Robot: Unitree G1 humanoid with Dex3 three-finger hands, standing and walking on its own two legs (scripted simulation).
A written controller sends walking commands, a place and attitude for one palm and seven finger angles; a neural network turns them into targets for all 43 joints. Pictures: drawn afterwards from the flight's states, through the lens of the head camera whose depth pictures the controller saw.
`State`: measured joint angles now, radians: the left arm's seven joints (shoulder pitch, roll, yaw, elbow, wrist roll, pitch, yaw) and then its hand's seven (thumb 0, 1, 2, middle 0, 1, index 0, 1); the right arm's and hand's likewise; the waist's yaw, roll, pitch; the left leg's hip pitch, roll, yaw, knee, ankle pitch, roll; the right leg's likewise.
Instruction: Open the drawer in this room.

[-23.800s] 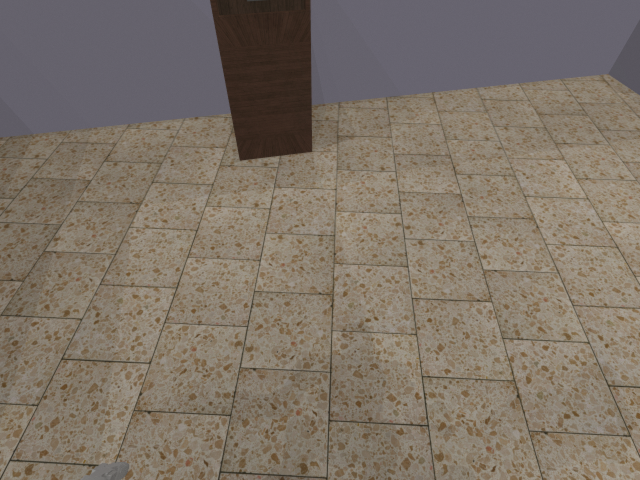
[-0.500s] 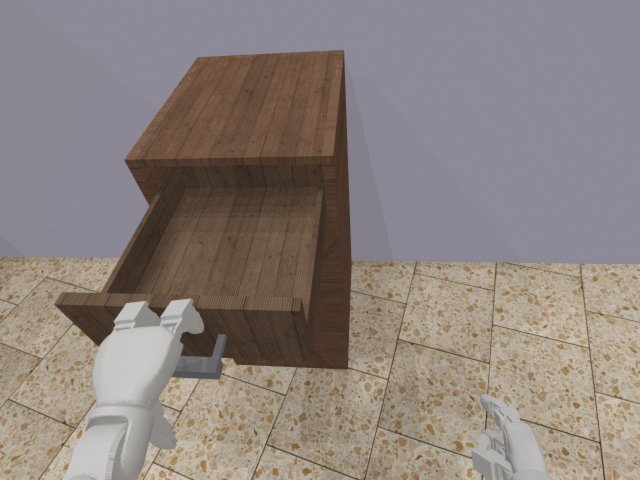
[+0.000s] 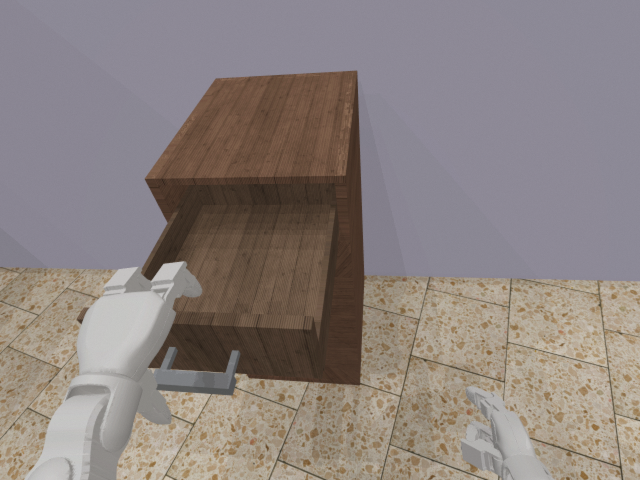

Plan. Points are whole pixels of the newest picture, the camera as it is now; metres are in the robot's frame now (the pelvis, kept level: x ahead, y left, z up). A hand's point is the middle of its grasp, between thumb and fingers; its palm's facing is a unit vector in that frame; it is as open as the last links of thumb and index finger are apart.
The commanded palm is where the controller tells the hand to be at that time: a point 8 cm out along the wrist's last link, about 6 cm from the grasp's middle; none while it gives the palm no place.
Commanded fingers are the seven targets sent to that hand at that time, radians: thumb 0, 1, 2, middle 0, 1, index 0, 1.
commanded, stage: lift the hand off the handle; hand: left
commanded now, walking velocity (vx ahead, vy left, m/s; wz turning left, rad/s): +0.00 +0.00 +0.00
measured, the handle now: (198, 368) +0.25 +0.23 -0.02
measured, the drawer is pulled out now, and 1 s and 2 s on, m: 0.30 0.30 0.30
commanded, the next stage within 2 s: draw the hand back to the body in 0.28 s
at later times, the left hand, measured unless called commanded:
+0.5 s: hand (156, 341) +0.21 +0.22 +0.12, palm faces +0.11 -0.09 -0.99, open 13.8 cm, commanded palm +0.17 +0.23 +0.18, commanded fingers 0.00 -0.50 0.30 -0.30 -1.20 -0.30 -1.20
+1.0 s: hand (113, 355) +0.19 +0.26 +0.12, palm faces +0.10 -0.06 -0.99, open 13.8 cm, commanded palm +0.15 +0.26 +0.18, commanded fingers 0.00 -0.43 0.33 -0.29 -1.15 -0.29 -1.15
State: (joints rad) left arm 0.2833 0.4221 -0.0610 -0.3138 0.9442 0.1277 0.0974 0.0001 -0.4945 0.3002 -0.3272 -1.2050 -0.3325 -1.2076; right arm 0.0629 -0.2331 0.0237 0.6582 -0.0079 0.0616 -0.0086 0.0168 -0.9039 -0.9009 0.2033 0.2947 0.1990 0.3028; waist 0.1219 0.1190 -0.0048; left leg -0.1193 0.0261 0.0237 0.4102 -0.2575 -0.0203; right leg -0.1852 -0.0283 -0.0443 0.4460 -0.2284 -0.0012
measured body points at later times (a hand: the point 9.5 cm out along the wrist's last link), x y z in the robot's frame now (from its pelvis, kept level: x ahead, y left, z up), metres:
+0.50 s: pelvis -0.01 +0.00 +0.00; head -0.01 -0.06 +0.45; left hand +0.20 +0.22 +0.18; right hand +0.23 -0.19 -0.10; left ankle -0.02 +0.13 -0.74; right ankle +0.01 -0.12 -0.74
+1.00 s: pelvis -0.01 +0.00 +0.00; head -0.01 -0.05 +0.45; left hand +0.18 +0.26 +0.17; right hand +0.21 -0.21 -0.10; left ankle -0.02 +0.13 -0.74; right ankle +0.01 -0.12 -0.74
